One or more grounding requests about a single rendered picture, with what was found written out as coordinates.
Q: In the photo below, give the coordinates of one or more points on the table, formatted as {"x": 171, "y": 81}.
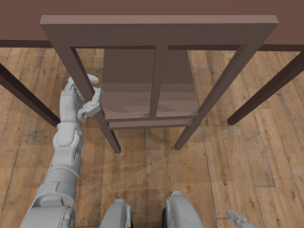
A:
{"x": 20, "y": 28}

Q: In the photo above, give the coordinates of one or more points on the right robot shin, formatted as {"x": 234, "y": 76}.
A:
{"x": 172, "y": 224}

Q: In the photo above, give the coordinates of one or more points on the robot left forearm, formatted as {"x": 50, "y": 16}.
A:
{"x": 59, "y": 187}

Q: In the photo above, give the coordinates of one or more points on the robot left upper arm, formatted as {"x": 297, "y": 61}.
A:
{"x": 61, "y": 216}

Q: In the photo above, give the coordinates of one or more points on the left robot thigh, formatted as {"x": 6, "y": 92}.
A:
{"x": 118, "y": 215}

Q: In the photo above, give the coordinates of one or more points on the left robot hand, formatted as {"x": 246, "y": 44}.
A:
{"x": 71, "y": 100}

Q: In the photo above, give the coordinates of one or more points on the right robot hand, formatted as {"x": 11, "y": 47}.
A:
{"x": 238, "y": 219}

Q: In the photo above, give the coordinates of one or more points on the chair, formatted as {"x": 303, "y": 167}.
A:
{"x": 153, "y": 88}

